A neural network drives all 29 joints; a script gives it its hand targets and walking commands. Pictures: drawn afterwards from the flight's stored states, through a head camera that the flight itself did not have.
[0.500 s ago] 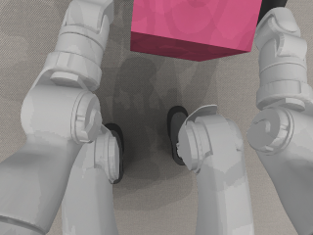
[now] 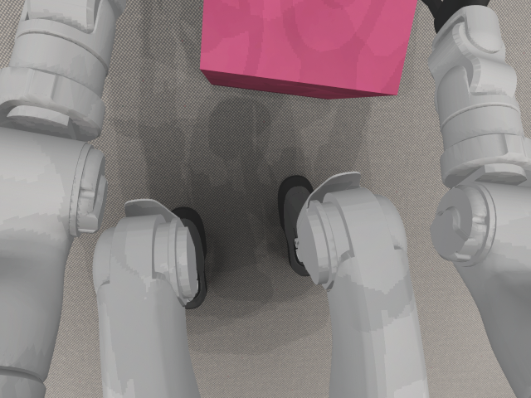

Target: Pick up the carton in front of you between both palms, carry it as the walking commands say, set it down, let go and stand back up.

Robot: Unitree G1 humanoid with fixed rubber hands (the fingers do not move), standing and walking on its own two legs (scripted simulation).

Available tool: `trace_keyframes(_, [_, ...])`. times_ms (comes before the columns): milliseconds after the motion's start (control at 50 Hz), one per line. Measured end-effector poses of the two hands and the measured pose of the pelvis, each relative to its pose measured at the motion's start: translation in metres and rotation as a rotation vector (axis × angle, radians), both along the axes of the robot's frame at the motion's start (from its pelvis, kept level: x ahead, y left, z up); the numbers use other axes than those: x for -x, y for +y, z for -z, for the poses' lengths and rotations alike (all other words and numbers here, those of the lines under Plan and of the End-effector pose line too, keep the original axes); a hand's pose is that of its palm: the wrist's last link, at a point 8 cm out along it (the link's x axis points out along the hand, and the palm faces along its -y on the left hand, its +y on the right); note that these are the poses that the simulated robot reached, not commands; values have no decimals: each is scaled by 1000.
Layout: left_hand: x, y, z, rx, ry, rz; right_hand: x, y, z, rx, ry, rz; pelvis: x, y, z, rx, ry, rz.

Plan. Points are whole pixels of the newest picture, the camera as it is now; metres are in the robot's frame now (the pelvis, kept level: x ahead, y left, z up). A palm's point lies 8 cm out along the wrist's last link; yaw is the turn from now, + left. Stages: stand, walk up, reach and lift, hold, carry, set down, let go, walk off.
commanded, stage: set down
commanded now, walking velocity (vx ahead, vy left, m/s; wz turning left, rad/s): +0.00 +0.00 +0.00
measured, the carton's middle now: (292, 9) +0.53 -0.10 -0.25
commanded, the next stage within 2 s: let go in 0.92 s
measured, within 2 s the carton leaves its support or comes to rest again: neither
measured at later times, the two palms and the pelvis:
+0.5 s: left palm out of the picture +0.60 +0.10 +0.01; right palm out of the picture +0.49 -0.28 +0.01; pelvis +0.01 +0.00 +0.12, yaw +0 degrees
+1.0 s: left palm out of the picture +0.59 +0.10 +0.16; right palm out of the picture +0.49 -0.28 +0.16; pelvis +0.04 +0.00 +0.25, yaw +0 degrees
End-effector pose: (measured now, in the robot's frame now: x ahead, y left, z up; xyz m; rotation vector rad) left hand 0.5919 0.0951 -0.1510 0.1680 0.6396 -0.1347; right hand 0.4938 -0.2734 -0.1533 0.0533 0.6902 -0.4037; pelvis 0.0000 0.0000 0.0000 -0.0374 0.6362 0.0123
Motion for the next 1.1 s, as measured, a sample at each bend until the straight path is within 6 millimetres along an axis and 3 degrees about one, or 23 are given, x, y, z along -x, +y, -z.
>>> trace_keyframes(140, [-2,-14,-53,-12,-13,-7,1,-3,-56,1,-50,2,-2,0,-29,-16,42,21])
trace_keyframes(500, [-6,3,-160,-19,-2,-22,3,-3,-167,13,-52,-5,-14,0,-116,-22,180,17])
trace_keyframes(900, [-7,7,-286,-12,3,0,6,-10,-293,4,-65,-10,-34,1,-225,-25,184,17])
trace_keyframes(1020, [1,10,-313,-20,11,-14,10,-8,-319,13,-51,-43,-41,-1,-253,-28,168,16])
trace_keyframes(1100, [20,17,-326,-45,15,-53,22,-3,-332,33,-20,-112,-48,-4,-274,-34,145,13])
